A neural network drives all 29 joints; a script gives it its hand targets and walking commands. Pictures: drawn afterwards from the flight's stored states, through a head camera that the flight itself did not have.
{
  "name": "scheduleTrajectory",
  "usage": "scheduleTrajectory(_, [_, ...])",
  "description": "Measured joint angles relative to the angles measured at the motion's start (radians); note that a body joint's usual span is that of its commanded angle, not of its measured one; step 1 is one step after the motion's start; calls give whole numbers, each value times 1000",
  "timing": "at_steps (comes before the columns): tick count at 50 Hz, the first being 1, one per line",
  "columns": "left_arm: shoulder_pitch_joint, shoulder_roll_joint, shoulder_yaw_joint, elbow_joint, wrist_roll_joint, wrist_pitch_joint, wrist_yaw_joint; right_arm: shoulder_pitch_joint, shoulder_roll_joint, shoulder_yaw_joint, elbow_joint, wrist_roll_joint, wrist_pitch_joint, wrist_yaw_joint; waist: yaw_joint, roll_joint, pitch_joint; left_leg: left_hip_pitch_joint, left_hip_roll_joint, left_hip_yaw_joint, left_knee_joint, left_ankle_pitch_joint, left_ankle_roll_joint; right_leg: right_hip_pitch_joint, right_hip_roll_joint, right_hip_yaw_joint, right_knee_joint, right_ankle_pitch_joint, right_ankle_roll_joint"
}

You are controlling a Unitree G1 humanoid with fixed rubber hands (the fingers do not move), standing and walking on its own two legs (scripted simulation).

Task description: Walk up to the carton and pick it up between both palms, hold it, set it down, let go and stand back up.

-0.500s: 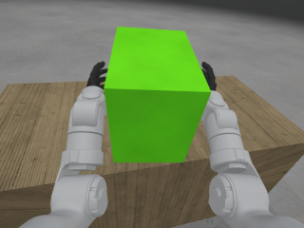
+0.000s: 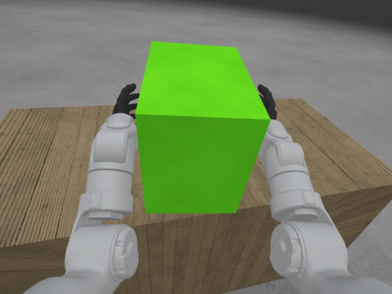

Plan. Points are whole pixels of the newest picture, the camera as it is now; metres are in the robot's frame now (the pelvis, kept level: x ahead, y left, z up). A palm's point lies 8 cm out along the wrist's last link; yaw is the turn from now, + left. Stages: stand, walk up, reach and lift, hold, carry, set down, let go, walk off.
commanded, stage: hold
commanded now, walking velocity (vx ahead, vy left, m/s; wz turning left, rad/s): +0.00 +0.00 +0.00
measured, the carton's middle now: (193, 125) +0.42 +0.02 +0.20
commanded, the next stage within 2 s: none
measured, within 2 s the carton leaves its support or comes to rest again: neither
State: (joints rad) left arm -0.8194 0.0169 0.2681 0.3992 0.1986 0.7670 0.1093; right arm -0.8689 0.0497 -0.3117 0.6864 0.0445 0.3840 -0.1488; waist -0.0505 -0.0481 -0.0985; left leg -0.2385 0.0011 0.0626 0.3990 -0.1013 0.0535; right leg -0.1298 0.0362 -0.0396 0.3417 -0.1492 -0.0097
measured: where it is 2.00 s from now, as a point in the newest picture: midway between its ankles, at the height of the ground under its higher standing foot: outside the picture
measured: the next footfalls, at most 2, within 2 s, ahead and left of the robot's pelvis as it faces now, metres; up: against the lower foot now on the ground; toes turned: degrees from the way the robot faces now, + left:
none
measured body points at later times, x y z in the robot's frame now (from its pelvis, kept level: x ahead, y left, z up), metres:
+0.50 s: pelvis +0.00 +0.00 +0.00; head -0.06 +0.04 +0.44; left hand +0.39 +0.16 +0.23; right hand +0.39 -0.13 +0.24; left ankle +0.08 +0.08 -0.74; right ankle +0.03 -0.11 -0.74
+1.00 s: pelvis +0.00 +0.00 +0.00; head -0.07 +0.04 +0.44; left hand +0.39 +0.16 +0.22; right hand +0.39 -0.13 +0.23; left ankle +0.08 +0.08 -0.74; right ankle +0.03 -0.11 -0.74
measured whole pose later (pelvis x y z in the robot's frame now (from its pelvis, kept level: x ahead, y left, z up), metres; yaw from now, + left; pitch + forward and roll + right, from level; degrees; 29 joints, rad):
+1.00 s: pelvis +0.00 +0.00 +0.00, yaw +0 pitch -4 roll -2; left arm -0.82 0.02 0.26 0.40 0.20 0.77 0.11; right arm -0.88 0.04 -0.31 0.71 0.06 0.38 -0.15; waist -0.05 -0.05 -0.10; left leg -0.24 0.00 0.06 0.40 -0.10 0.05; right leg -0.13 0.04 -0.04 0.34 -0.15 -0.01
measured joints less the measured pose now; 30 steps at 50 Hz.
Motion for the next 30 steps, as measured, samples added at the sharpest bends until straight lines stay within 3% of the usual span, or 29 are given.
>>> scheduleTrajectory(30, [-1, 2, -5, -25, 5, 7, -18, -2, -1, 3, -47, 14, 27, -12, 0, 0, 8, 1, -1, 0, 0, 5, 0, 1, -1, 0, 0, 5, 1])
